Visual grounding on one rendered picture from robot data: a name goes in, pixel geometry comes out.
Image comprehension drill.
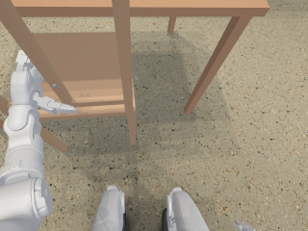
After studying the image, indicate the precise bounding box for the table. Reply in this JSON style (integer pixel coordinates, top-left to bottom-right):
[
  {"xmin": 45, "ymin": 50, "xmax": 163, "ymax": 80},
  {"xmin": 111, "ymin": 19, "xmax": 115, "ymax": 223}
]
[{"xmin": 0, "ymin": 0, "xmax": 270, "ymax": 128}]

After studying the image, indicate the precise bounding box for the left robot hand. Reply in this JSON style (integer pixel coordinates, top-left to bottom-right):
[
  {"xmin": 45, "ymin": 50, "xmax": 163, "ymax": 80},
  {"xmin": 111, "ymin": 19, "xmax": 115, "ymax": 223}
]
[{"xmin": 10, "ymin": 50, "xmax": 77, "ymax": 115}]

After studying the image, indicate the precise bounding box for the right robot hand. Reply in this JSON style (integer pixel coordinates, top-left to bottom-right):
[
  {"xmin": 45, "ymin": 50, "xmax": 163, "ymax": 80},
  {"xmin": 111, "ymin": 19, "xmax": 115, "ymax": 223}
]
[{"xmin": 235, "ymin": 221, "xmax": 255, "ymax": 231}]

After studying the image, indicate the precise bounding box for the left robot upper arm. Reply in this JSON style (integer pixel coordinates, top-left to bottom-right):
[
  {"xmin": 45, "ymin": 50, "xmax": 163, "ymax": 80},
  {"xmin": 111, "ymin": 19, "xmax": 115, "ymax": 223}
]
[{"xmin": 0, "ymin": 177, "xmax": 53, "ymax": 231}]

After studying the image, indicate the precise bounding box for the left robot forearm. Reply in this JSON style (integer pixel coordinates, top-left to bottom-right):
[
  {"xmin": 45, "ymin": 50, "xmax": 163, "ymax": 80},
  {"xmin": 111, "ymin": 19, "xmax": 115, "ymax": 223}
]
[{"xmin": 0, "ymin": 104, "xmax": 45, "ymax": 187}]

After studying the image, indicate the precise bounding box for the robot right thigh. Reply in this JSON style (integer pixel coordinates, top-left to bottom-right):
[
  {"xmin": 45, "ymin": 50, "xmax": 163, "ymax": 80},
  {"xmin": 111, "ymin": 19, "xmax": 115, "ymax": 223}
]
[{"xmin": 167, "ymin": 191, "xmax": 210, "ymax": 231}]

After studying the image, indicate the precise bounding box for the chair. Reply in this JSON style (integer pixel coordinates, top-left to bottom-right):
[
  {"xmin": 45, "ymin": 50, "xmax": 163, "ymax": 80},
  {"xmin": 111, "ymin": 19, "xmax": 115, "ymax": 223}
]
[{"xmin": 0, "ymin": 0, "xmax": 136, "ymax": 152}]

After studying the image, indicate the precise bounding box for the robot right shin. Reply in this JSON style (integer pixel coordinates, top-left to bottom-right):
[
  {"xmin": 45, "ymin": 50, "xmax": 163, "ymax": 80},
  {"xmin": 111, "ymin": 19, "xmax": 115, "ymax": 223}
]
[{"xmin": 167, "ymin": 188, "xmax": 182, "ymax": 231}]

